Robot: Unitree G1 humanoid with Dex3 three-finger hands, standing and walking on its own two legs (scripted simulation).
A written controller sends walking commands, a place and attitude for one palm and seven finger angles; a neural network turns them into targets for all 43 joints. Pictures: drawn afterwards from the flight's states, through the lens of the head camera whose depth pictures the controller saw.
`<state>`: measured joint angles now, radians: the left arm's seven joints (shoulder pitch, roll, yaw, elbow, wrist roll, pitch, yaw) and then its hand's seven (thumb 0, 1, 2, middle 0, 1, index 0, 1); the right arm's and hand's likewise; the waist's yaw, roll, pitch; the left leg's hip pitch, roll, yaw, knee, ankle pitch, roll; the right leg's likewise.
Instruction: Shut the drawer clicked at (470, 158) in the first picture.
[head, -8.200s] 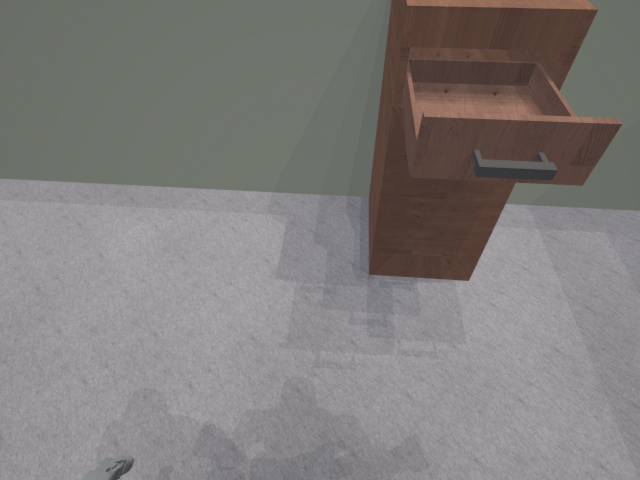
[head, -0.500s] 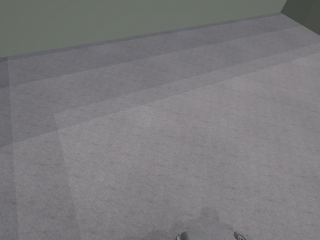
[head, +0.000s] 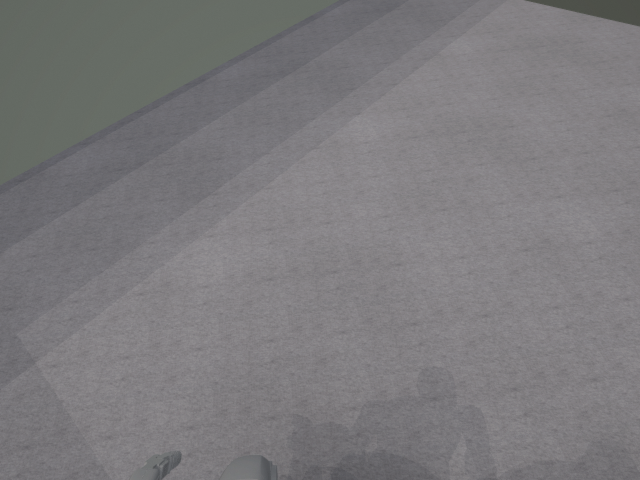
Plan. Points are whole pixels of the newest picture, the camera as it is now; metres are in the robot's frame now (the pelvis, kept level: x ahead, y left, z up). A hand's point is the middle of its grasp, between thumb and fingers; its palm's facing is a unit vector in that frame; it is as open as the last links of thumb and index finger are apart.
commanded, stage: turn to face it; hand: left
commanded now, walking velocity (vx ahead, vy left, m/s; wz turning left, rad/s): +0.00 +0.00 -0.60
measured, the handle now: out of the picture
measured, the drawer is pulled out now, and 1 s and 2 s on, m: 0.29 0.29 0.29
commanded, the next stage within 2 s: none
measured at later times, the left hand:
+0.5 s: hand out of the picture +0.10 +0.25 -0.17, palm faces -0.21 -0.95 -0.21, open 7.3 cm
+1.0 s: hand (259, 458) +0.17 +0.11 -0.15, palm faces -0.55 -0.79 -0.27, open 7.3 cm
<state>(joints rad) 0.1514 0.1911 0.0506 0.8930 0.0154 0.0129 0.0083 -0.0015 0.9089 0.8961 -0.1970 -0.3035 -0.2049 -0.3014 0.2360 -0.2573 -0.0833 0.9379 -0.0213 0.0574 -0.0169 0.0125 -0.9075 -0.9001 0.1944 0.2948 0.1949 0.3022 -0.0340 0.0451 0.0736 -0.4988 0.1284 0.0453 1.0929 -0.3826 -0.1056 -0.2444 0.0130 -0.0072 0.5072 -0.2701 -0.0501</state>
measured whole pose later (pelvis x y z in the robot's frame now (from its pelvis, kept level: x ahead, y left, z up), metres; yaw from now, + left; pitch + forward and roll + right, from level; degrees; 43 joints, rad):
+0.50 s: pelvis +0.00 +0.06 +0.00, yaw -18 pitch +0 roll -2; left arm 0.25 0.26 0.11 0.94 0.03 0.08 -0.02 0.00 0.91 0.90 -0.19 -0.30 -0.20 -0.30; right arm 0.19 -0.17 -0.03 0.87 -0.02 0.01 -0.03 0.01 -0.90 -0.90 0.20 0.30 0.20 0.30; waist 0.03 -0.04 0.07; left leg -0.23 0.08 0.17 0.48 -0.25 0.03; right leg -0.49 0.00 0.03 1.18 -0.37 0.08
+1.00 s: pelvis -0.02 +0.00 +0.00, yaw -35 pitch +0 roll +1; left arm 0.17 0.19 0.05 0.90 0.02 0.02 0.01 0.00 0.91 0.90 -0.20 -0.30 -0.21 -0.30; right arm 0.21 -0.25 -0.08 0.93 -0.02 0.06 -0.02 0.01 -0.91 -0.90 0.19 0.29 0.20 0.30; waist -0.03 0.04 0.08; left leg -0.51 0.12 0.04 1.08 -0.36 -0.10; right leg -0.24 0.03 0.01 0.49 -0.25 -0.05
